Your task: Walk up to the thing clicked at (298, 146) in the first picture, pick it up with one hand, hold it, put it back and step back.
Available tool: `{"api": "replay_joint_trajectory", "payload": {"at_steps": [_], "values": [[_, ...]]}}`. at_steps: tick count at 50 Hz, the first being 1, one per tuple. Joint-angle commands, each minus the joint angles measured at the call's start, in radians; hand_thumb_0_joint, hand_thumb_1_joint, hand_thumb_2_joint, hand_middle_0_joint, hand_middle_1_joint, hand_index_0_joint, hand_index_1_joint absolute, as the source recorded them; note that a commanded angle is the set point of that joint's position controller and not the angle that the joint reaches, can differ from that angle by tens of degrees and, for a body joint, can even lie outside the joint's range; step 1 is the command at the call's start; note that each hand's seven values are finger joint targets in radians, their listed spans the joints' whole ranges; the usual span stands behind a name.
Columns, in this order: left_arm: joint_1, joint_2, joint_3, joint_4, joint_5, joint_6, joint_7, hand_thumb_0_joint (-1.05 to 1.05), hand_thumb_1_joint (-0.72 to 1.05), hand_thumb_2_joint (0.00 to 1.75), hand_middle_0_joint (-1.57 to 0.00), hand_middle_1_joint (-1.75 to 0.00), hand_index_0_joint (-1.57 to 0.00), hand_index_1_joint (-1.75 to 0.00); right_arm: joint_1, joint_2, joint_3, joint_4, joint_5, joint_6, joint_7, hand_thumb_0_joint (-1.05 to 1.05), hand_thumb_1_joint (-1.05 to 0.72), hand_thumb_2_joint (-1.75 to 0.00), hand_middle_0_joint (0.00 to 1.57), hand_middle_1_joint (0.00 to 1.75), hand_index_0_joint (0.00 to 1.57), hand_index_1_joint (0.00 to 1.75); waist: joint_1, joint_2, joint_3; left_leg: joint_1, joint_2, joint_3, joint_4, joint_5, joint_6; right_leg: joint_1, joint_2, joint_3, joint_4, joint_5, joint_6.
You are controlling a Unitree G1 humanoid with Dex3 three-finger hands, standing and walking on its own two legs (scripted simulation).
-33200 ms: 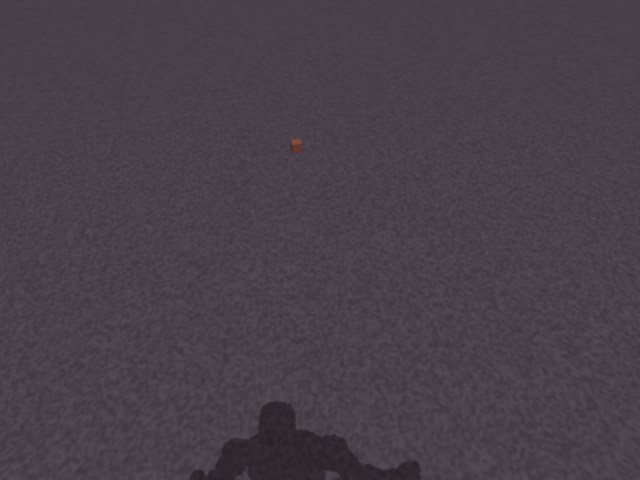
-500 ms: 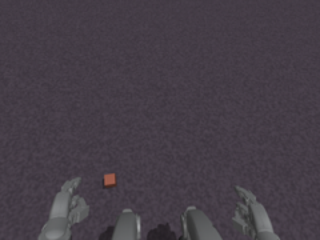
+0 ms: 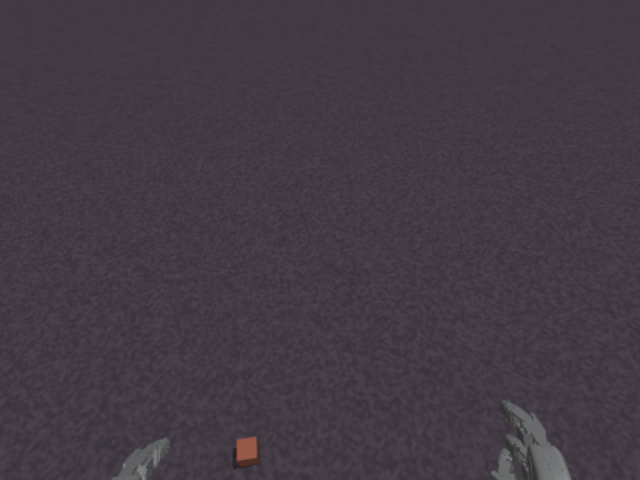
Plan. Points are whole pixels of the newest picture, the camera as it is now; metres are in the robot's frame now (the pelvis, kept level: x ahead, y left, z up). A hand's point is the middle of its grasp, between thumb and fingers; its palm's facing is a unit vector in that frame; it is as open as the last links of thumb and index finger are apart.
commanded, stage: home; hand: left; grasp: from above
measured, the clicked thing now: (248, 451) +0.42 +0.21 -0.69
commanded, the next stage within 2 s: stand in 1.88 s
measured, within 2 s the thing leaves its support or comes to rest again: neither
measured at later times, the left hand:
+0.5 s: hand out of the picture +0.15 +0.17 -0.05, palm faces +0.04 -0.98 -0.20, open 7.4 cm
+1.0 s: hand out of the picture +0.16 +0.17 -0.05, palm faces +0.04 -0.98 -0.20, open 7.4 cm
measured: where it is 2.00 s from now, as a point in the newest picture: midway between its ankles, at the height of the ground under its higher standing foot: outside the picture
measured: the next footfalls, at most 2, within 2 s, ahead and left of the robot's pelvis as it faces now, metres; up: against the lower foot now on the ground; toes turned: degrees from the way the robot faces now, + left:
none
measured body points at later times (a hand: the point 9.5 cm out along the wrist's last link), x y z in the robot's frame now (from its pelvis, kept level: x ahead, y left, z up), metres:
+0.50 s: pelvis -0.01 -0.01 +0.00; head +0.01 +0.00 +0.45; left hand +0.15 +0.22 -0.03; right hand +0.15 -0.25 -0.06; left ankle +0.01 +0.12 -0.68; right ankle -0.01 -0.13 -0.68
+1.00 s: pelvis -0.01 -0.01 +0.00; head +0.01 -0.01 +0.45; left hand +0.15 +0.22 -0.03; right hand +0.16 -0.25 -0.06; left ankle +0.01 +0.12 -0.68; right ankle -0.01 -0.13 -0.68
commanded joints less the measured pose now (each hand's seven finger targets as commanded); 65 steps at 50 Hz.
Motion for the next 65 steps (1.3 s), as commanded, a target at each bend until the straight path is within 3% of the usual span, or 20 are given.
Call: {"api": "replay_joint_trajectory", "payload": {"at_steps": [1,18,29,42,48,49,52,54,55,57,58,60,62,65], "values": [[-0.065,0.107,0.06,-0.178,0.01,-0.047,-0.007,0.0,0.9,0.9,-0.2,-0.3,-0.2,-0.3,-0.064,-0.124,-0.055,-0.149,-0.005,-0.071,-0.007,0.0,-0.9,-0.9,0.2,0.3,0.2,0.3,-0.005,-0.014,-0.015,0.113,-0.017,0.026,-0.164,0.19,0.022,0.019,0.021,-0.026,-0.151,0.166,-0.016],[-0.046,0.11,0.058,-0.175,0.016,-0.05,-0.006,0.0,0.9,0.9,-0.2,-0.3,-0.2,-0.3,-0.071,-0.126,-0.055,-0.135,-0.008,-0.088,-0.005,0.0,-0.9,-0.9,0.2,0.3,0.2,0.3,0.008,0.001,-0.063,0.14,-0.015,0.022,-0.161,0.247,0.018,0.053,0.019,-0.02,-0.135,0.217,-0.021],[-0.053,0.11,0.064,-0.163,0.01,-0.045,-0.007,0.0,0.9,0.9,-0.2,-0.3,-0.2,-0.3,-0.079,-0.124,-0.053,-0.139,-0.005,-0.094,-0.008,0.0,-0.9,-0.9,0.2,0.3,0.2,0.3,0.013,-0.023,-0.021,0.107,-0.017,0.03,-0.166,0.146,0.023,0.025,0.016,-0.016,-0.159,0.133,-0.014],[-0.054,0.107,0.055,-0.168,0.012,-0.049,-0.009,0.0,0.9,0.9,-0.2,-0.3,-0.2,-0.3,-0.071,-0.123,-0.056,-0.131,-0.005,-0.096,-0.01,0.0,-0.9,-0.9,0.2,0.3,0.2,0.3,0.006,-0.017,-0.042,0.121,-0.015,0.031,-0.157,0.176,0.021,0.024,0.017,-0.012,-0.146,0.157,-0.016],[-0.062,0.125,0.071,-0.195,0.014,-0.048,-0.006,0.0,0.9,0.9,-0.2,-0.3,-0.2,-0.3,-0.071,-0.124,-0.058,-0.129,-0.006,-0.098,-0.012,0.0,-0.9,-0.9,0.2,0.3,0.2,0.3,0.011,-0.016,-0.047,0.122,-0.017,0.036,-0.151,0.176,0.022,0.026,0.014,-0.008,-0.151,0.159,-0.015],[-0.046,0.099,0.046,-0.157,0.013,-0.045,-0.01,0.0,0.9,0.9,-0.2,-0.3,-0.2,-0.3,-0.073,-0.123,-0.056,-0.13,-0.006,-0.097,-0.011,0.0,-0.9,-0.9,0.2,0.3,0.2,0.3,0.002,-0.018,-0.04,0.123,-0.015,0.033,-0.152,0.187,0.022,0.025,0.016,-0.01,-0.146,0.17,-0.014],[-0.05,0.119,0.067,-0.178,0.014,-0.045,-0.006,0.0,0.9,0.9,-0.2,-0.3,-0.2,-0.3,-0.073,-0.126,-0.058,-0.134,-0.004,-0.095,-0.011,0.0,-0.9,-0.9,0.2,0.3,0.2,0.3,0.012,-0.012,-0.041,0.122,-0.013,0.028,-0.152,0.21,0.019,0.028,0.017,-0.015,-0.138,0.188,-0.016],[-0.044,0.105,0.054,-0.166,0.011,-0.045,-0.01,0.0,0.9,0.9,-0.2,-0.3,-0.2,-0.3,-0.072,-0.122,-0.057,-0.129,-0.007,-0.093,-0.009,0.0,-0.9,-0.9,0.2,0.3,0.2,0.3,0.006,-0.014,-0.047,0.126,-0.015,0.029,-0.148,0.216,0.021,0.031,0.017,-0.012,-0.14,0.197,-0.015],[-0.077,0.14,0.08,-0.228,0.012,-0.052,-0.004,0.0,0.9,0.9,-0.2,-0.3,-0.2,-0.3,-0.064,-0.123,-0.059,-0.124,-0.007,-0.093,-0.011,0.0,-0.9,-0.9,0.2,0.3,0.2,0.3,0.016,-0.009,-0.058,0.131,-0.016,0.033,-0.142,0.224,0.021,0.041,0.015,-0.01,-0.141,0.206,-0.014],[-0.019,0.087,0.039,-0.14,0.013,-0.044,-0.009,0.0,0.9,0.9,-0.2,-0.3,-0.2,-0.3,-0.068,-0.121,-0.056,-0.129,-0.007,-0.091,-0.008,0.0,-0.9,-0.9,0.2,0.3,0.2,0.3,0.004,-0.022,-0.042,0.125,-0.014,0.029,-0.147,0.233,0.02,0.035,0.018,-0.013,-0.133,0.211,-0.017],[-0.038,0.107,0.058,-0.182,0.01,-0.046,-0.007,0.0,0.9,0.9,-0.2,-0.3,-0.2,-0.3,-0.069,-0.123,-0.059,-0.13,-0.006,-0.09,-0.008,0.0,-0.9,-0.9,0.2,0.3,0.2,0.3,0.015,-0.007,-0.058,0.131,-0.014,0.028,-0.147,0.242,0.019,0.038,0.017,-0.013,-0.131,0.218,-0.018],[-0.055,0.124,0.066,-0.196,0.015,-0.049,-0.004,0.0,0.9,0.9,-0.2,-0.3,-0.2,-0.3,-0.07,-0.124,-0.061,-0.132,-0.005,-0.086,-0.009,0.0,-0.9,-0.9,0.2,0.3,0.2,0.3,0.014,-0.006,-0.068,0.136,-0.013,0.025,-0.148,0.244,0.019,0.043,0.018,-0.015,-0.13,0.219,-0.018],[-0.045,0.103,0.05,-0.167,0.013,-0.047,-0.008,0.0,0.9,0.9,-0.2,-0.3,-0.2,-0.3,-0.07,-0.123,-0.057,-0.132,-0.006,-0.087,-0.006,0.0,-0.9,-0.9,0.2,0.3,0.2,0.3,0.007,-0.015,-0.03,0.123,-0.011,0.026,-0.153,0.228,0.019,0.03,0.019,-0.016,-0.133,0.203,-0.018],[-0.07,0.133,0.072,-0.219,0.014,-0.054,-0.003,0.0,0.9,0.9,-0.2,-0.3,-0.2,-0.3,-0.066,-0.126,-0.062,-0.131,-0.006,-0.085,-0.008,0.0,-0.9,-0.9,0.2,0.3,0.2,0.3,0.015,-0.006,-0.063,0.132,-0.011,0.023,-0.153,0.229,0.019,0.041,0.019,-0.017,-0.13,0.206,-0.019]]}}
